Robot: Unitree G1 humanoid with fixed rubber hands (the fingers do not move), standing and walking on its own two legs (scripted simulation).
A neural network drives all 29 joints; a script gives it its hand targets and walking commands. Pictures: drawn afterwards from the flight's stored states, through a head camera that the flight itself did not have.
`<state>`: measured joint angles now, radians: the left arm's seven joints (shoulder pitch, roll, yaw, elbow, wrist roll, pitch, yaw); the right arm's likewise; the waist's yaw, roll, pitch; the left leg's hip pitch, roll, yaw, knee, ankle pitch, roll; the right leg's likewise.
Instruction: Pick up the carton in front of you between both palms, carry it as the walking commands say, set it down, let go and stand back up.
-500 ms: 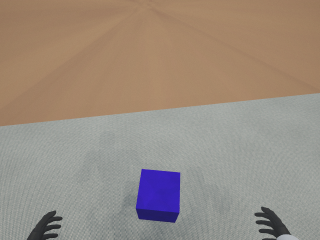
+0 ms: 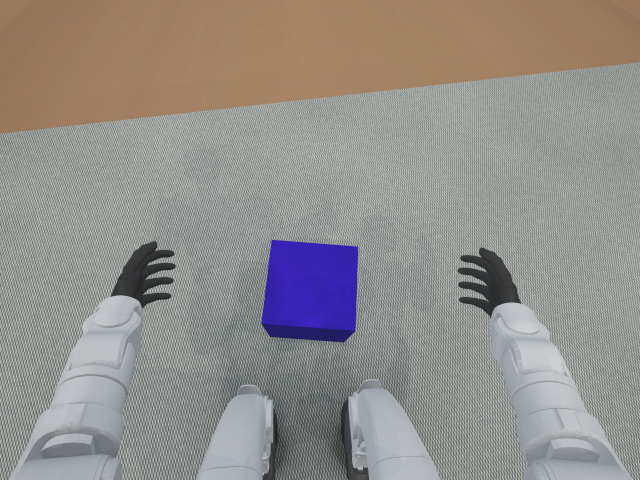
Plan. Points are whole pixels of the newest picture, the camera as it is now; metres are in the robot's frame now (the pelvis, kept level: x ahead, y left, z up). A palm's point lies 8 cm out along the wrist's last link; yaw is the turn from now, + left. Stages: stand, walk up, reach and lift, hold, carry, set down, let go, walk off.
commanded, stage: reach and lift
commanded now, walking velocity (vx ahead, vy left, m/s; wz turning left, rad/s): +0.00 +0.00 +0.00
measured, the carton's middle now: (310, 295) +0.44 -0.01 -0.57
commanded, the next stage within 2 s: none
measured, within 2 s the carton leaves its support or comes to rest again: neither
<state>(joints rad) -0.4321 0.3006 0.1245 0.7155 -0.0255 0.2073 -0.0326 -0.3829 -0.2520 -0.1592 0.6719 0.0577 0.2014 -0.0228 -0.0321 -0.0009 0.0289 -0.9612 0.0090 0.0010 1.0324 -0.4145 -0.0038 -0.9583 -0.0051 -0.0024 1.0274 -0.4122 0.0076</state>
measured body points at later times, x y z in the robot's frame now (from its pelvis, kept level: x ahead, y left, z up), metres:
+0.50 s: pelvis -0.05 +0.01 -0.07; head +0.25 +0.01 +0.27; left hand +0.49 +0.18 -0.17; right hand +0.45 -0.21 -0.17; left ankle +0.04 +0.12 -0.66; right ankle +0.04 -0.12 -0.66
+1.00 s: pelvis -0.07 +0.00 -0.25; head +0.28 +0.01 +0.03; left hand +0.47 +0.18 -0.42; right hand +0.43 -0.21 -0.41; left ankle +0.04 +0.12 -0.66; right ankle +0.04 -0.12 -0.66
